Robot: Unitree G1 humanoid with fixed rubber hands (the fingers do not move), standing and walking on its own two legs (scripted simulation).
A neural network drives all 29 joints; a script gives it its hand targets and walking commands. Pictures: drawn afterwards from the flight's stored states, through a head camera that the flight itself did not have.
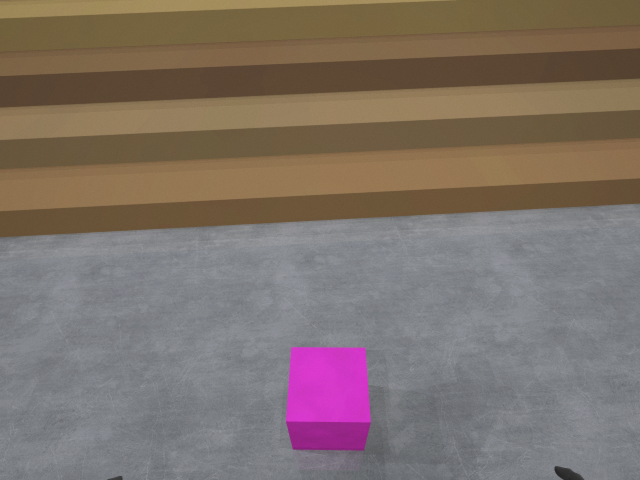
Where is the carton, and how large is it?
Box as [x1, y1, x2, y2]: [286, 347, 370, 450]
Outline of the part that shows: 291,347 286,423 293,449 363,450 370,422 365,348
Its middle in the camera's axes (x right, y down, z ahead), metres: +0.03 +0.46 +1.11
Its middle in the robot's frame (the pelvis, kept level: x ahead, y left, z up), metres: +0.47 +0.00 -0.66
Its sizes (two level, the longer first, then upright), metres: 0.210 0.200 0.250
